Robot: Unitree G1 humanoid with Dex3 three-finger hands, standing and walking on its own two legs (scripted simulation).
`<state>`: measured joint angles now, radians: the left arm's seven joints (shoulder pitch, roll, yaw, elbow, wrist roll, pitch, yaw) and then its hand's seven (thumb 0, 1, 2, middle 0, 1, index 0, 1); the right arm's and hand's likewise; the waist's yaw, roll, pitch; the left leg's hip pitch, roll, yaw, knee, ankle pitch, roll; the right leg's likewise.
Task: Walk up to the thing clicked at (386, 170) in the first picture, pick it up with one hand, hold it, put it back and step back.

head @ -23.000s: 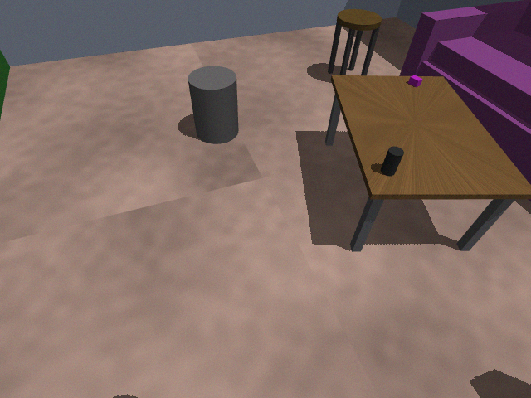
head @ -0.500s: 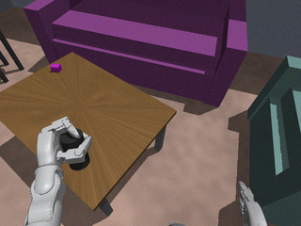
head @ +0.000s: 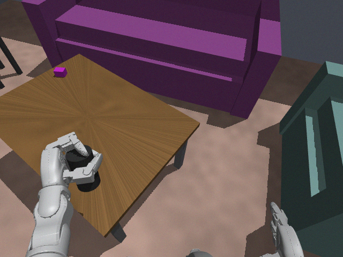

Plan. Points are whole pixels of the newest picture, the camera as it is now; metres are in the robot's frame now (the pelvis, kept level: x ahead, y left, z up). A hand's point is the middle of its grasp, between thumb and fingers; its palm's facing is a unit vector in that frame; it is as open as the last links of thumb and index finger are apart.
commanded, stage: crouch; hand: left
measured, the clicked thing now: (84, 168) +0.33 +0.18 +0.02
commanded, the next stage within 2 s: lower in 0.94 s
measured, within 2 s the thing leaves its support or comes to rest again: neither
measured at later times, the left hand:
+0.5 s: hand (89, 166) +0.38 +0.20 -0.07, palm faces +0.22 -0.98 -0.01, open 5.3 cm
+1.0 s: hand (92, 170) +0.39 +0.21 -0.12, palm faces +0.22 -0.98 -0.01, open 5.3 cm
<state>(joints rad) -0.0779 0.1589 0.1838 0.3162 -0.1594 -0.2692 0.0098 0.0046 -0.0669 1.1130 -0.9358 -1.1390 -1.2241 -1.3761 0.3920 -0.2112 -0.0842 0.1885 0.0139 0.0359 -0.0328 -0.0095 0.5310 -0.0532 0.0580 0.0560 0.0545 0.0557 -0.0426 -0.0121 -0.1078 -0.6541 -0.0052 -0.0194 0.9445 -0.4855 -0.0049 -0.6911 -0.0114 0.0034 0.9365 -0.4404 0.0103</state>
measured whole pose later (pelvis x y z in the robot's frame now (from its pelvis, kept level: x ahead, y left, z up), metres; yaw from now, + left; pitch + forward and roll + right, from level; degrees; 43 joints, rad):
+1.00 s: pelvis -0.04 +0.01 -0.09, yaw -1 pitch +26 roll -3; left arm -0.45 0.36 0.42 0.94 -0.08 -0.66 -0.01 0.00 -0.06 1.11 -0.94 -1.14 -1.25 -1.38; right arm 0.46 -0.27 -0.08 -0.22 -0.04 0.03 0.08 -0.01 0.51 -0.06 0.06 0.06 0.06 0.06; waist -0.23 -0.03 -0.17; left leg -1.27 0.00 -0.06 1.43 -0.62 0.00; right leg -1.28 0.00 -0.04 1.36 -0.54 0.01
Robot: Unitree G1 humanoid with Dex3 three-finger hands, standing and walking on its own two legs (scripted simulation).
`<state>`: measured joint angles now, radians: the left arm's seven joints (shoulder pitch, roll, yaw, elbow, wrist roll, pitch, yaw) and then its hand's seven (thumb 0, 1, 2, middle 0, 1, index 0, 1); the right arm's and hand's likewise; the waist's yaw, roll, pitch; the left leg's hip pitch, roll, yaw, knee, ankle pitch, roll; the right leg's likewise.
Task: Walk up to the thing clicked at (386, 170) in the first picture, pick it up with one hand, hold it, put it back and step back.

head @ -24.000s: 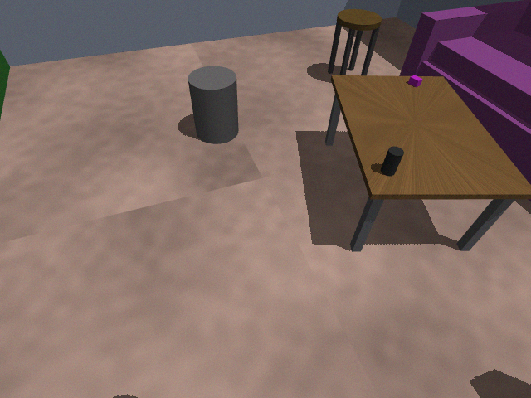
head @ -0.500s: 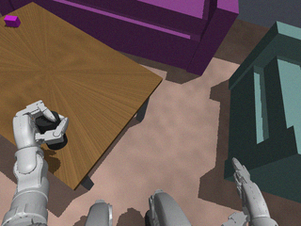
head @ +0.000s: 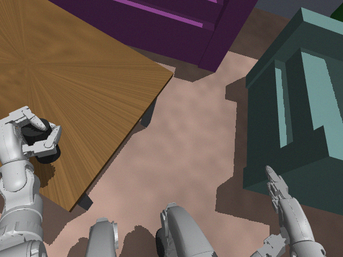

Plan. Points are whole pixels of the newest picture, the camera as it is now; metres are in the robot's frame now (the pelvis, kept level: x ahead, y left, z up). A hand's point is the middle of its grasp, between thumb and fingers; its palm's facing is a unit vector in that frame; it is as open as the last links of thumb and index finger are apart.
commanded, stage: lower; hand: left
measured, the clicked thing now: (42, 141) +0.42 +0.22 -0.06
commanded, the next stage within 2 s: loosen in 0.96 s
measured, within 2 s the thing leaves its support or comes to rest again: rests again in 1.84 s
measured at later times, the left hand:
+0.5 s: hand (49, 141) +0.43 +0.21 -0.10, palm faces +0.24 -0.97 -0.02, open 5.3 cm
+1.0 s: hand (52, 146) +0.43 +0.21 -0.12, palm faces +0.24 -0.97 -0.02, open 5.3 cm
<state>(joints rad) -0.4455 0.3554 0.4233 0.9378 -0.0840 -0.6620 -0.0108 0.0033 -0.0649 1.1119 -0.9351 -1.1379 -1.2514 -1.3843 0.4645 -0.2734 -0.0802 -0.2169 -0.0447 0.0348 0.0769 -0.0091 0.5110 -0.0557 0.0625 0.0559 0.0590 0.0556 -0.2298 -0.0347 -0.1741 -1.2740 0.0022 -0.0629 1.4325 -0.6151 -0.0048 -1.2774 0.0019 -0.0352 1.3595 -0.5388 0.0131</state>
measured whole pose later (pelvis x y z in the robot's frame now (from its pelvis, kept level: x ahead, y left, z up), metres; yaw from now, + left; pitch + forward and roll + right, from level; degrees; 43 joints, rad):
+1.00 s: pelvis -0.02 +0.00 -0.06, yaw -1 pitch +31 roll -5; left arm -0.48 0.44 0.50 1.01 -0.05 -0.76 0.00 0.00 -0.07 1.12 -0.94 -1.14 -1.25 -1.39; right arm 0.48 -0.32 -0.14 -0.37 -0.04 0.00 0.11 -0.01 0.50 -0.06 0.06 0.06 0.06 0.06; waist -0.32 -0.05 -0.19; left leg -1.55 0.00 -0.09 1.66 -0.66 -0.01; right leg -1.54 0.01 -0.05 1.57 -0.58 0.01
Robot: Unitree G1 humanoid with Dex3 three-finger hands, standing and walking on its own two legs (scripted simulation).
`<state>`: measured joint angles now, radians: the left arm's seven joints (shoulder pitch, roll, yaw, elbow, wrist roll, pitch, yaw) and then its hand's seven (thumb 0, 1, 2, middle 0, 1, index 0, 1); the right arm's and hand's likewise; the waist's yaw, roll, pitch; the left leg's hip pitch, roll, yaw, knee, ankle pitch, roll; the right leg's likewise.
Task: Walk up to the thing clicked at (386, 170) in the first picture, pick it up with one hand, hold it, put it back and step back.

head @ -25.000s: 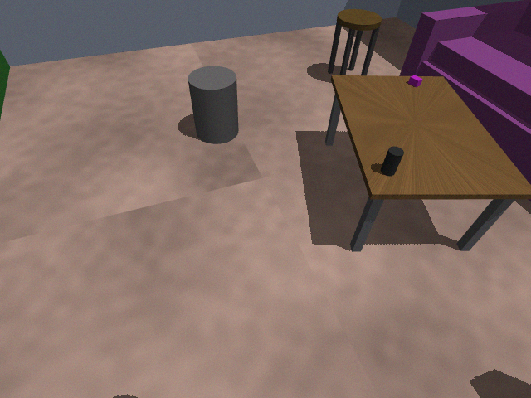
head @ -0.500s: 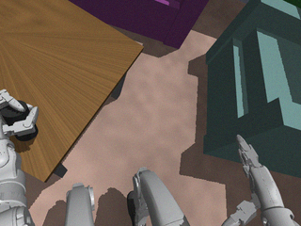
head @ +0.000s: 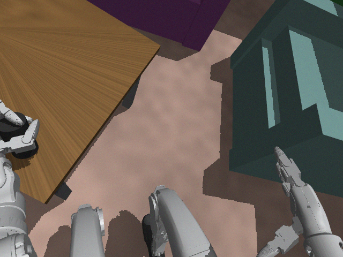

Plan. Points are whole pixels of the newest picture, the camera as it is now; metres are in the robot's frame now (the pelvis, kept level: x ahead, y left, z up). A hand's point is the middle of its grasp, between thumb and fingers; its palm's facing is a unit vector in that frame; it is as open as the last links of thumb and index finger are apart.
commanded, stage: loosen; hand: left
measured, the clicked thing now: (18, 136) +0.43 +0.23 -0.09
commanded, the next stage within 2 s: open in 0.16 s
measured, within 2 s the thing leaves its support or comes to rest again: rests again in 0.84 s
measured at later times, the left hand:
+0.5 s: hand (21, 129) +0.44 +0.22 -0.07, palm faces +0.25 -0.97 +0.00, open 10.1 cm
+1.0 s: hand out of the picture +0.44 +0.28 +0.00, palm faces +0.31 -0.95 -0.03, open 17.1 cm
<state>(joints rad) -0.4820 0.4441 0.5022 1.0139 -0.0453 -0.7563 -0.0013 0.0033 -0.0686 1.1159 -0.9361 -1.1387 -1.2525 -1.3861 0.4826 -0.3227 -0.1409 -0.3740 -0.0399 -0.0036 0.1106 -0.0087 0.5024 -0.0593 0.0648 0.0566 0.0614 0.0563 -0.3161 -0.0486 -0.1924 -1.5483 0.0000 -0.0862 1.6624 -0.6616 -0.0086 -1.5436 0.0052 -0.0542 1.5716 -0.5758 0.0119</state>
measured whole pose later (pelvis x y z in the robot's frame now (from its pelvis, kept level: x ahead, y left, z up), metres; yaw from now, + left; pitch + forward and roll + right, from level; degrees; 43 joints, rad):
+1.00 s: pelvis +0.01 +0.00 +0.02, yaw +0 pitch +29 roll -5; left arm -0.43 0.52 0.61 0.87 -0.12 -0.62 -0.12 -0.01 -0.54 0.09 -0.12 -0.12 -0.13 -0.11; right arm 0.52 -0.31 -0.13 -0.35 0.00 0.02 0.07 -0.01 0.51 -0.06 0.07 0.06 0.06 0.06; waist -0.29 -0.05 -0.20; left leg -1.45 0.01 -0.08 1.60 -0.66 -0.01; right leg -1.45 0.01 -0.05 1.51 -0.57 0.01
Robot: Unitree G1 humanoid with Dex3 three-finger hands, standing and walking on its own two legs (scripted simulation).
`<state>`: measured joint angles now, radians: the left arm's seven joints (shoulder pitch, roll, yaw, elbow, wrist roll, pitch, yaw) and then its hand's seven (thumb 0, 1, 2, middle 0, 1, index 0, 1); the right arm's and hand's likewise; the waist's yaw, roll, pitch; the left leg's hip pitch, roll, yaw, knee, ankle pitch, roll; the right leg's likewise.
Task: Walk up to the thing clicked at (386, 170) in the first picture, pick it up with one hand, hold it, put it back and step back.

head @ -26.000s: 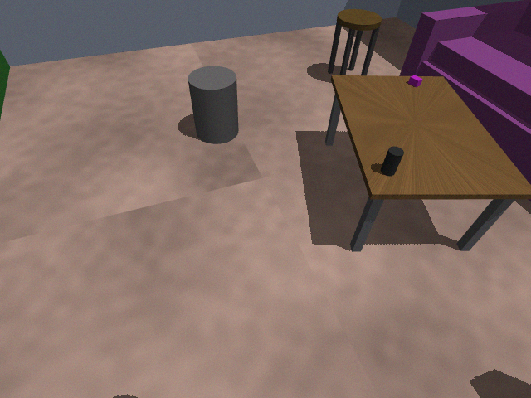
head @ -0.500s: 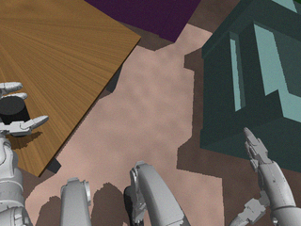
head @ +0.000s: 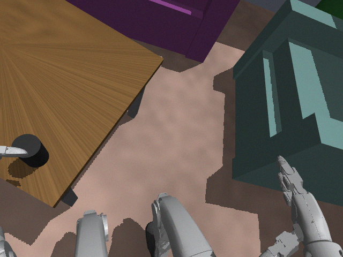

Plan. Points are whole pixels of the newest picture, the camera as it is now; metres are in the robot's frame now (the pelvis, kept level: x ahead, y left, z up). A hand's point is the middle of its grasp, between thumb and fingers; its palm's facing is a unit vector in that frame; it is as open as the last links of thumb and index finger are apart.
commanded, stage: rise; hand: left
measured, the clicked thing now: (32, 151) +0.41 +0.23 -0.11
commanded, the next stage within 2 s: home in 0.16 s
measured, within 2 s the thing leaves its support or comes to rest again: neither
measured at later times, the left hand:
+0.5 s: hand out of the picture +0.43 +0.36 +0.11, palm faces +0.41 -0.83 -0.38, open 17.1 cm
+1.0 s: hand (10, 216) +0.25 +0.19 +0.08, palm faces +0.16 -0.96 -0.24, open 17.5 cm
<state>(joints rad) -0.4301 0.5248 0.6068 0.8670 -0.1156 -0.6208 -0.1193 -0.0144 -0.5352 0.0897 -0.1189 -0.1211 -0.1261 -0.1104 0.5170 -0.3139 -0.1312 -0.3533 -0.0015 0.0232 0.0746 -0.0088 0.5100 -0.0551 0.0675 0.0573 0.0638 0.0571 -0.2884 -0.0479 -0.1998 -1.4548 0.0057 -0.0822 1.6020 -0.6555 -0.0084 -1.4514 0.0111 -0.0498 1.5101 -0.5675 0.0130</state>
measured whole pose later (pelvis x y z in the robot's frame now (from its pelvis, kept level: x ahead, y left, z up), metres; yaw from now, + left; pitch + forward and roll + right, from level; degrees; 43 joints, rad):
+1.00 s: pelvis +0.06 +0.00 +0.14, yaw +2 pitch +11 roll -1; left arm 0.35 0.22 0.03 0.17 -0.04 0.04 0.10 -0.01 -0.54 0.06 -0.06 -0.06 -0.05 -0.06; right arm 0.43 -0.21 0.02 0.08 0.05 0.13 -0.07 0.01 -0.78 -0.83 0.19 0.28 0.19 0.28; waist -0.01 0.00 -0.14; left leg -0.63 0.00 -0.02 0.94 -0.50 0.00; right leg -0.66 -0.01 0.00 0.92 -0.45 0.01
